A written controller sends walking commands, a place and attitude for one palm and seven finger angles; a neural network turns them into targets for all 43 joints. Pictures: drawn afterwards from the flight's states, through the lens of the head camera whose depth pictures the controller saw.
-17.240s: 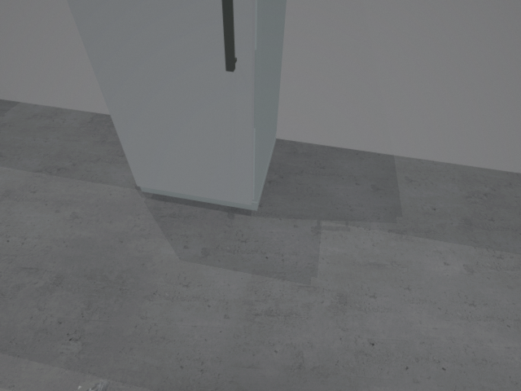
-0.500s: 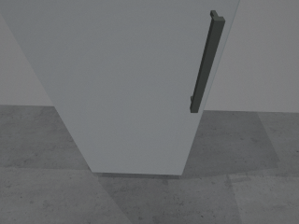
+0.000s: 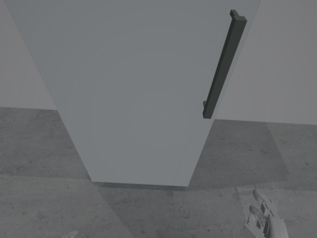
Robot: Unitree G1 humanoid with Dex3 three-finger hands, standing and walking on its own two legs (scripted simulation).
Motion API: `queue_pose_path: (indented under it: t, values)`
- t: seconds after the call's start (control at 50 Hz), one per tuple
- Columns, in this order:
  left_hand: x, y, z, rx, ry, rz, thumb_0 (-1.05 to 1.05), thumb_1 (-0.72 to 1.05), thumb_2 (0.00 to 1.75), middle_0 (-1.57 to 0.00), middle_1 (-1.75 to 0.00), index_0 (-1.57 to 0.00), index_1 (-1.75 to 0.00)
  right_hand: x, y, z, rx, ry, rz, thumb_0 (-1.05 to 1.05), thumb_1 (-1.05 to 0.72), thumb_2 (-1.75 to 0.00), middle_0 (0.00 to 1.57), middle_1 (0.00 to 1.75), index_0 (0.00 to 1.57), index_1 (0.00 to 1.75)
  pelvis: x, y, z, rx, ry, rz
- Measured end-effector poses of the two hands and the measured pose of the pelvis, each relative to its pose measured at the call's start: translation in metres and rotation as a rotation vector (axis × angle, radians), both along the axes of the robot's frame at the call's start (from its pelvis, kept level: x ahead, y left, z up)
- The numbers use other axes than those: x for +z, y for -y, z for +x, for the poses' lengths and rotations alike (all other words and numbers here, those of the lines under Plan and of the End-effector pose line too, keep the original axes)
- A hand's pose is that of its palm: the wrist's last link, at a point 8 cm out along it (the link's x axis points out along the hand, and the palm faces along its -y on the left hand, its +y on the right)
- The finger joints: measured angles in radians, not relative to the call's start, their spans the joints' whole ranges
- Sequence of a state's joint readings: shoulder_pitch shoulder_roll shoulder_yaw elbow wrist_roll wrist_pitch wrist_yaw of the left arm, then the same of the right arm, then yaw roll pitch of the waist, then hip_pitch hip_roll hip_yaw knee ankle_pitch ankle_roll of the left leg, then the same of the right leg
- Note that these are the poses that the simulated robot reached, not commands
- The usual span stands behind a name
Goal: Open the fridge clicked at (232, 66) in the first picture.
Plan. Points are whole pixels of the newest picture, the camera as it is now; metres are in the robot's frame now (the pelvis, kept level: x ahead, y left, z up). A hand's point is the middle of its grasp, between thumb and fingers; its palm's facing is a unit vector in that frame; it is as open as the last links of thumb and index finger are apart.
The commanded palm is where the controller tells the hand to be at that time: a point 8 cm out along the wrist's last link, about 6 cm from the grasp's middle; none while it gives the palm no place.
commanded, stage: raise the hand to about handle height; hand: right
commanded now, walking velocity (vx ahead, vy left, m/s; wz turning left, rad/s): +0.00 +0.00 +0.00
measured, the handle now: (218, 72) +0.51 -0.11 +0.18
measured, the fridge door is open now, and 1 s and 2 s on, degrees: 0 0 0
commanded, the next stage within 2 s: move the hooked fingers beside the handle in 1.92 s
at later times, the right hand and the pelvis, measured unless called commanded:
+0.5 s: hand (248, 214) +0.19 -0.17 +0.05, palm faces -0.05 +0.99 -0.10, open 10.2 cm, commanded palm +0.16 -0.24 +0.06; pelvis -0.01 +0.03 -0.03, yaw -1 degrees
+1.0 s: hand (292, 176) +0.24 -0.24 +0.13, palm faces +0.03 +0.99 -0.10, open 13.1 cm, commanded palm +0.21 -0.28 +0.14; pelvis +0.00 +0.01 +0.00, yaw +0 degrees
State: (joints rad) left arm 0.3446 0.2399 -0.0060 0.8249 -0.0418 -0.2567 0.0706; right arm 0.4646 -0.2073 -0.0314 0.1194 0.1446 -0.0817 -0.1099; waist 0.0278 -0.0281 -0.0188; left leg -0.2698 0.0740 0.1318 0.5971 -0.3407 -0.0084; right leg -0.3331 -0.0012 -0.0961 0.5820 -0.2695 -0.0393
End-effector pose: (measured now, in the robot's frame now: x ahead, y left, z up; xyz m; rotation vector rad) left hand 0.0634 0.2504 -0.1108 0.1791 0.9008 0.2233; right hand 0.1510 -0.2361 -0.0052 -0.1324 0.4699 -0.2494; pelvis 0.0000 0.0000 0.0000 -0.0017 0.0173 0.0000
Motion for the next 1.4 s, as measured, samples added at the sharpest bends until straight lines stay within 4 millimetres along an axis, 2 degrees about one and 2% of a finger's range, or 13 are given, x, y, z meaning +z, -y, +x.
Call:
queue_pose_path:
  t: [0.06, 0.12, 0.16, 0.22, 0.3, 0.38, 0.5, 0.62, 0.72, 0.88, 1.12, 1.26, 1.4]
  values:
    - [0.013, -0.015, 0.042, -0.023, 0.17, 0.029, 0.02, 0.92, 0.9, -0.2, -0.3, -0.2, -0.3, 0.037, -0.02, 0.04, 0.125, 0.332, 0.056, 0.03, -0.84, -0.85, 0.2, 0.36, 0.2, 0.37, -0.01, -0.004, -0.005, 0.015, -0.053, -0.002]
    - [0.029, -0.026, 0.078, -0.051, 0.294, 0.044, 0.02, 0.92, 0.9, -0.2, -0.3, -0.2, -0.3, 0.037, -0.039, 0.047, 0.282, 0.491, 0.121, 0.02, -0.77, -0.83, 0.2, 0.4, 0.2, 0.4, -0.022, -0.011, -0.009, 0.031, -0.086, -0.005]
    - [0.04, -0.03, 0.099, -0.07, 0.357, 0.057, 0.02, 0.91, 0.9, -0.2, -0.3, -0.2, -0.3, 0.025, -0.043, 0.037, 0.338, 0.481, 0.141, 0.02, -0.72, -0.81, 0.21, 0.43, 0.21, 0.43, -0.029, -0.016, -0.01, 0.037, -0.097, -0.008]
    - [0.051, -0.032, 0.123, -0.104, 0.414, 0.075, 0.02, 0.91, 0.9, -0.2, -0.3, -0.2, -0.3, 0.006, -0.036, 0.01, 0.294, 0.388, 0.158, 0.01, -0.64, -0.78, 0.22, 0.47, 0.22, 0.48, -0.036, -0.022, -0.01, 0.032, -0.101, -0.004]
    - [0.051, -0.024, 0.141, -0.166, 0.428, 0.078, 0.01, 0.91, 0.9, -0.2, -0.3, -0.19, -0.3, 0.011, -0.015, -0.021, 0.159, 0.374, 0.086, 0.02, -0.54, -0.74, 0.23, 0.53, 0.23, 0.53, -0.039, -0.029, -0.009, 0.004, -0.102, 0.013]
    - [0.034, -0.009, 0.139, -0.22, 0.385, 0.044, 0.01, 0.91, 0.9, -0.2, -0.3, -0.2, -0.3, 0.037, -0.008, -0.021, 0.162, 0.497, 0.024, 0.02, -0.44, -0.7, 0.23, 0.59, 0.23, 0.59, -0.04, -0.033, -0.012, -0.024, -0.099, 0.033]
    - [0.011, 0.003, 0.107, -0.176, 0.284, -0.033, 0.01, 0.91, 0.9, -0.2, -0.3, -0.2, -0.3, 0.057, -0.011, 0.02, 0.32, 0.468, 0.049, 0.01, -0.3, -0.65, 0.24, 0.68, 0.24, 0.68, -0.031, -0.035, -0.013, -0.018, -0.083, 0.032]
    - [0.011, -0.005, 0.072, -0.079, 0.235, -0.043, 0.02, 0.9, 0.9, -0.21, -0.3, -0.2, -0.3, 0.079, 0.006, 0.044, 0.287, 0.436, 0.057, 0.01, -0.16, -0.59, 0.25, 0.77, 0.25, 0.77, -0.017, -0.031, -0.005, 0.009, -0.064, 0.015]
    - [0.018, -0.019, 0.059, -0.06, 0.223, 0.003, 0.02, 0.9, 0.9, -0.2, -0.3, -0.2, -0.3, 0.096, 0.015, 0.049, 0.274, 0.474, 0.043, 0.01, -0.05, -0.54, 0.26, 0.84, 0.26, 0.85, -0.011, -0.024, -0.002, 0.016, -0.049, 0.012]
    - [0.042, -0.022, 0.076, -0.078, 0.291, 0.065, 0.02, 0.91, 0.9, -0.2, -0.3, -0.2, -0.3, 0.113, 0.034, 0.058, 0.273, 0.494, 0.036, 0.0, 0.14, -0.46, 0.27, 0.96, 0.28, 0.97, -0.004, -0.015, -0.001, 0.013, -0.008, 0.016]
    - [0.068, 0.025, 0.12, -0.184, 0.427, -0.001, 0.02, 0.91, 0.9, -0.2, -0.3, -0.2, -0.3, 0.161, 0.067, 0.075, 0.25, 0.536, 0.017, 0.0, 0.41, -0.34, 0.29, 1.14, 0.29, 1.14, 0.006, -0.005, -0.002, 0.001, 0.05, 0.018]
    - [0.067, 0.042, 0.123, -0.22, 0.399, -0.032, 0.01, 0.9, 0.9, -0.2, -0.3, -0.2, -0.3, 0.182, 0.084, 0.081, 0.229, 0.537, 0.008, 0.0, 0.48, -0.31, 0.3, 1.18, 0.3, 1.19, 0.009, -0.004, -0.004, -0.006, 0.065, 0.019]
    - [0.061, 0.039, 0.114, -0.209, 0.346, -0.029, 0.02, 0.9, 0.9, -0.2, -0.3, -0.2, -0.3, 0.201, 0.097, 0.093, 0.227, 0.535, 0.001, -0.01, 0.5, -0.3, 0.3, 1.19, 0.3, 1.2, 0.01, -0.004, -0.004, -0.007, 0.071, 0.02]
